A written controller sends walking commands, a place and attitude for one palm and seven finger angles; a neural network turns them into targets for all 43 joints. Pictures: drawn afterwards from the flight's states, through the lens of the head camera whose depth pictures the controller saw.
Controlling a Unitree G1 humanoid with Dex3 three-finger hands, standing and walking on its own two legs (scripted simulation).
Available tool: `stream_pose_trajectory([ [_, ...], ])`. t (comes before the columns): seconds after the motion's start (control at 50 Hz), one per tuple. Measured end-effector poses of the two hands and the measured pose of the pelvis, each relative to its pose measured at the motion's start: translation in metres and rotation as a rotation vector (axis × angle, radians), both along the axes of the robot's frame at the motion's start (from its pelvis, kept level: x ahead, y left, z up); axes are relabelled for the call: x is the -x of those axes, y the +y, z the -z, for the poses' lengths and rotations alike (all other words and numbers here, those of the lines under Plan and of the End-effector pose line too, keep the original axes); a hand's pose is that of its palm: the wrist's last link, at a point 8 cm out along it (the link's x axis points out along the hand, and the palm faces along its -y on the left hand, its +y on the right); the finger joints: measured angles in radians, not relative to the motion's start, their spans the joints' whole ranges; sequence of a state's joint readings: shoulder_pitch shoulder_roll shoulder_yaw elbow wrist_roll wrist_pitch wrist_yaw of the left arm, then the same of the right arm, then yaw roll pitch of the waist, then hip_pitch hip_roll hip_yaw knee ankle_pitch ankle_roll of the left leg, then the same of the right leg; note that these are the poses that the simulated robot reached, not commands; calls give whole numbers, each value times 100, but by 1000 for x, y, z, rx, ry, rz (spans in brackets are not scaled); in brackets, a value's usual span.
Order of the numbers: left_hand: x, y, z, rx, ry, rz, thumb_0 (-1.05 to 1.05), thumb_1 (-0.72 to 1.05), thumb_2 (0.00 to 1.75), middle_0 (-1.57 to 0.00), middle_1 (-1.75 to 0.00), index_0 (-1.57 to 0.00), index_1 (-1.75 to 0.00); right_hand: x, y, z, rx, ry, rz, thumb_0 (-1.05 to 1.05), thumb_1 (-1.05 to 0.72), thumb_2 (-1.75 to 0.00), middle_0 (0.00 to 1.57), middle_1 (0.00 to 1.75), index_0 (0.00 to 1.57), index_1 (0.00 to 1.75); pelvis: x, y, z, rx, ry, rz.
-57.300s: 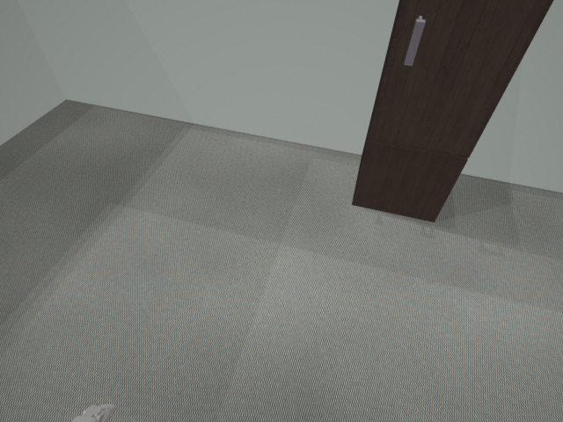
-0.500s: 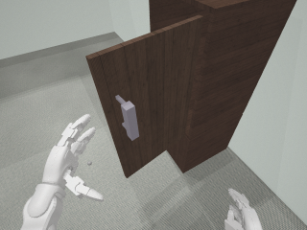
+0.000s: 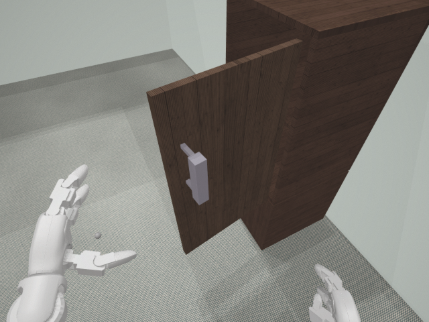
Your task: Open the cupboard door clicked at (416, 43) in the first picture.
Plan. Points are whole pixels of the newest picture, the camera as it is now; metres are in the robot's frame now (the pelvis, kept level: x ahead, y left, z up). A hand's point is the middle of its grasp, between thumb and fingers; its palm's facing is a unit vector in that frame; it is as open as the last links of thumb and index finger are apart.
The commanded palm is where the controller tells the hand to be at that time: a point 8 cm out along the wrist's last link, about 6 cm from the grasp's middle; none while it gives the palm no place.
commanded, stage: draw the hand back to the body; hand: left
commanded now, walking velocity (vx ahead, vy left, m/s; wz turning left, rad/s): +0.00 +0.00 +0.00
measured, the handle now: (193, 173) +0.39 +0.09 +0.06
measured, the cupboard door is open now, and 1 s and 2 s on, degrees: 99 99 99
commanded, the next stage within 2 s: step back with the hand held close in 0.82 s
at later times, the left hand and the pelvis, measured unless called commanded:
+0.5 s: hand (55, 211) +0.22 +0.26 +0.16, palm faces +0.45 -0.79 -0.43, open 8.5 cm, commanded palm +0.17 +0.29 +0.17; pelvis +0.02 -0.01 +0.01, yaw -1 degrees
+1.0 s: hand (56, 218) +0.21 +0.25 +0.16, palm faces +0.44 -0.80 -0.42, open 7.4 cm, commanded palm +0.15 +0.29 +0.18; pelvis +0.01 -0.01 +0.01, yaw -1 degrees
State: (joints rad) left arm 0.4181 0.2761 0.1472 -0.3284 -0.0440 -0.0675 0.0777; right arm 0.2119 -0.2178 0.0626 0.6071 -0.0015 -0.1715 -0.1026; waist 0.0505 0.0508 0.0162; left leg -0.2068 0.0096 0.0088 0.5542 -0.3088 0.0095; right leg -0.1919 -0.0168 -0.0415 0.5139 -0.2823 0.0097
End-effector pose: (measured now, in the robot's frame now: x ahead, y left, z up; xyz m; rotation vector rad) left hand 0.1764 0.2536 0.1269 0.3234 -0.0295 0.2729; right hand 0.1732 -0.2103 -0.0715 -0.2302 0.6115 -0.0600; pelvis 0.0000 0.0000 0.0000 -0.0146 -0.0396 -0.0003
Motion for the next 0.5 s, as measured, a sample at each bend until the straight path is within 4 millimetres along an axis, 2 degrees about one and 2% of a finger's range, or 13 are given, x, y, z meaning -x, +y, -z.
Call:
stream_pose_trajectory([
  [0.12, -4, 12, -16, -71, -17, -55, 0, 4, 53, -18, -30, -17, -31, -1, 0, 5, -1, 48, 7, 2, -90, -90, 20, 30, 21, 30, -9, 2, -5, -5, -12, 7],
  [0.28, -7, 25, -37, -133, -56, -95, 0, 32, 65, -19, -30, -19, -31, -12, -6, 3, -12, 63, 26, 2, -90, -90, 20, 30, 21, 30, -20, 0, -9, -6, -21, 21],
  [0.5, 2, 38, -55, -182, -97, -164, 1, 69, 81, -20, -30, -20, -31, -24, -17, -3, -1, 48, 30, 1, -90, -90, 20, 30, 21, 30, -23, -5, -11, -5, -29, 21],
])
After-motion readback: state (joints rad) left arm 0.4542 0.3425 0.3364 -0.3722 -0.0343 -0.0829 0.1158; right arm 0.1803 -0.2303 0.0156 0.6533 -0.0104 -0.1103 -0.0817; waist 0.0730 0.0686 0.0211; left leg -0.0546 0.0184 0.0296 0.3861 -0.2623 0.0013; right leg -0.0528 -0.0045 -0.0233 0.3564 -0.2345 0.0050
